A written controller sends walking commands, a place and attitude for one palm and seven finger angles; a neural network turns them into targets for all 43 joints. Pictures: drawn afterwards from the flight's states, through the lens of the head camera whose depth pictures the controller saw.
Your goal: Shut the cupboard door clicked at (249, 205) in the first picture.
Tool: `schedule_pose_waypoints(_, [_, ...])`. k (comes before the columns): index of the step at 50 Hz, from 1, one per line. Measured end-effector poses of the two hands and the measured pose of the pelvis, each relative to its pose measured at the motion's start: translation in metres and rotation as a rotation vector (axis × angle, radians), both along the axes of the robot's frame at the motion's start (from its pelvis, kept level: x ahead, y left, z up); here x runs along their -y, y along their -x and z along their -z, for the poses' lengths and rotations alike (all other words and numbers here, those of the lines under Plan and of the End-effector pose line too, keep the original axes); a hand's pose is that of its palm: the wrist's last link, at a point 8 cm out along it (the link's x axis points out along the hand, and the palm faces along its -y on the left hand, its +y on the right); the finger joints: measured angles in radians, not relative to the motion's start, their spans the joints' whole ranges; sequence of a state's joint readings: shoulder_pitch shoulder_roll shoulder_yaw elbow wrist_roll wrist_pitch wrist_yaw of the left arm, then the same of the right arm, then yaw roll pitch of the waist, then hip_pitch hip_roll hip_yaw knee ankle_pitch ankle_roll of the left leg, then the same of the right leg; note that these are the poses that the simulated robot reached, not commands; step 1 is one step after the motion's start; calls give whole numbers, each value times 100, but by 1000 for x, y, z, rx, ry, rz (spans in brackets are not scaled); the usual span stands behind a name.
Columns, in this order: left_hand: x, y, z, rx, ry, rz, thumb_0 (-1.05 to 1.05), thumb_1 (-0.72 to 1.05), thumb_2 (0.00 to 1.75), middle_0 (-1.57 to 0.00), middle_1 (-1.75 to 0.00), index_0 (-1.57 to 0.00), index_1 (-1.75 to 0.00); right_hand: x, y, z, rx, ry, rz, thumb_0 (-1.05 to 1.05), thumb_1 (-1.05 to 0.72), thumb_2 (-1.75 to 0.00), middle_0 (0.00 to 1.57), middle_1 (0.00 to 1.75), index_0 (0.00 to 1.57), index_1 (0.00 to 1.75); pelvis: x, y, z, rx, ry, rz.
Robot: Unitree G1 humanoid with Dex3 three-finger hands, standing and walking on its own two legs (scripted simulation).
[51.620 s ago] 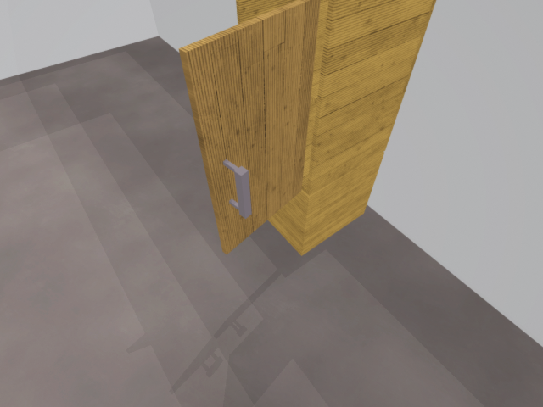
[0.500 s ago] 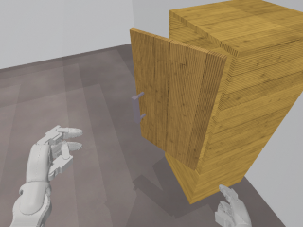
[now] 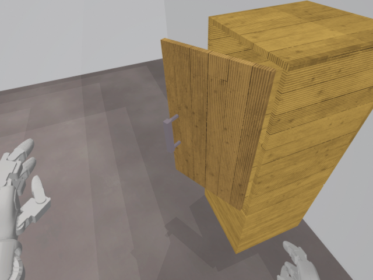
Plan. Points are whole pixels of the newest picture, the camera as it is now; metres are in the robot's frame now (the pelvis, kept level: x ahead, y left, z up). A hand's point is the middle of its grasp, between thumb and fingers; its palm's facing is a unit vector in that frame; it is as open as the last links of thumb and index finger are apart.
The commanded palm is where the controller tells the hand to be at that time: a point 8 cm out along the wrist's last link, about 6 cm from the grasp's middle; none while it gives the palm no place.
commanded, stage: draw the hand back to the body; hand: left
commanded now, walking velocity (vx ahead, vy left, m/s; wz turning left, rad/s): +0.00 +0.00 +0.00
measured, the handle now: (173, 133) +0.63 +0.14 -0.08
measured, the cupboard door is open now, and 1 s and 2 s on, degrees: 28 28 28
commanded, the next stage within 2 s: step back with the hand held close in 0.08 s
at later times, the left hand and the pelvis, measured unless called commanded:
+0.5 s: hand (42, 202) +0.19 +0.27 +0.15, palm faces +0.39 -0.78 -0.48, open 7.4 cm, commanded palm +0.13 +0.31 +0.17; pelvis -0.02 +0.01 +0.00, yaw -1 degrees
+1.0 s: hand (5, 241) +0.12 +0.28 +0.16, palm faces +0.49 -0.77 -0.42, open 7.5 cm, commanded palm +0.06 +0.31 +0.17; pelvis -0.08 +0.01 -0.02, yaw -1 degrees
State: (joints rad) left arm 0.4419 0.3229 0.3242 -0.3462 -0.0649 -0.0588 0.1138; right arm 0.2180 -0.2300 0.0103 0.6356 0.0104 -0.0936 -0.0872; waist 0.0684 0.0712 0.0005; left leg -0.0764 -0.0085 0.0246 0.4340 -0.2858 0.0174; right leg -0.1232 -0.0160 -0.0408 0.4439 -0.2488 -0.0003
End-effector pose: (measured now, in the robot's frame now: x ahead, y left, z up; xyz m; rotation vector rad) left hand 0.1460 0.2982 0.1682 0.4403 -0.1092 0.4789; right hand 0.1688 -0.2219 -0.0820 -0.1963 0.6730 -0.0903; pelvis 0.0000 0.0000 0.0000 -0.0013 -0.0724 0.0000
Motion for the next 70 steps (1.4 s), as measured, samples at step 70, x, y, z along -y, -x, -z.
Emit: schedule_pose_waypoints(70, [-17, 113, -5, 170, -204, 82, 1, 88, 90, -21, -30, -21, -30, 7, 134, 11, -76, 93, 50, 1, -90, -89, 21, 30, 20, 30, -10, 120, 24, -81, 31, -27])
